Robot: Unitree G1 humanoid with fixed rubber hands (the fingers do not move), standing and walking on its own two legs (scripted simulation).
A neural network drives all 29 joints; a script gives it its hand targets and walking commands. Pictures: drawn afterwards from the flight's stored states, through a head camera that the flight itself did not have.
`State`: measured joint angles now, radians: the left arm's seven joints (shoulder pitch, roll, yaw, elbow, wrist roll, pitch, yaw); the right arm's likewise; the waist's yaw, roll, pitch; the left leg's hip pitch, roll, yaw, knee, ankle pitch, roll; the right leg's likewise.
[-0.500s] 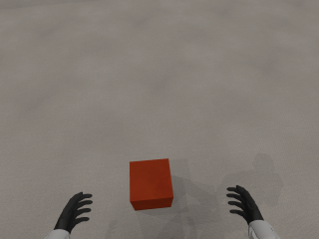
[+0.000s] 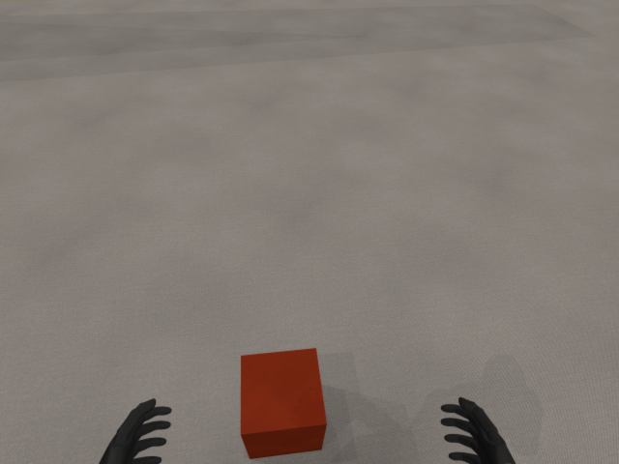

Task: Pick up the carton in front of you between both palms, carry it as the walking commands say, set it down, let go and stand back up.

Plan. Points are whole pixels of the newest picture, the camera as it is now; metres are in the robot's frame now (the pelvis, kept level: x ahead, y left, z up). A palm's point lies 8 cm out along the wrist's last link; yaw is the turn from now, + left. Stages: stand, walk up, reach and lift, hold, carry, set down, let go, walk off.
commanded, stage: let go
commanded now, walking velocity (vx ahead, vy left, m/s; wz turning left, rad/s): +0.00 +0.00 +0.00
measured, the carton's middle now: (282, 404) +0.42 +0.06 -0.65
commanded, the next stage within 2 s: stand in 0.04 s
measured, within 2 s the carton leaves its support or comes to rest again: neither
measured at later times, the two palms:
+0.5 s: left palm out of the picture +0.15 +0.30 -0.09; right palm out of the picture +0.14 -0.28 -0.08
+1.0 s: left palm out of the picture +0.12 +0.31 -0.10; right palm out of the picture +0.11 -0.28 -0.09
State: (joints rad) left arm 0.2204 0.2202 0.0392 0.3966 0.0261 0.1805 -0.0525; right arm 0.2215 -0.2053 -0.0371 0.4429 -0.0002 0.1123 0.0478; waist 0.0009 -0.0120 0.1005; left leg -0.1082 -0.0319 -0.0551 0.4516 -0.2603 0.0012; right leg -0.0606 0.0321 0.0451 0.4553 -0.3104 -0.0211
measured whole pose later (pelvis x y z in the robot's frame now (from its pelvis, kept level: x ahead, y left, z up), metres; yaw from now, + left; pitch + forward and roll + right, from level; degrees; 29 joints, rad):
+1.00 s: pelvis +0.00 +0.02 +0.00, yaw -1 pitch -2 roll +0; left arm 0.17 0.37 0.02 0.87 0.03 0.00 0.02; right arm 0.14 -0.35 -0.02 0.92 -0.03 -0.01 -0.02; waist 0.00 -0.02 0.01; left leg -0.15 -0.04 -0.02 0.42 -0.24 0.03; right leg -0.10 0.01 0.07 0.40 -0.28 0.01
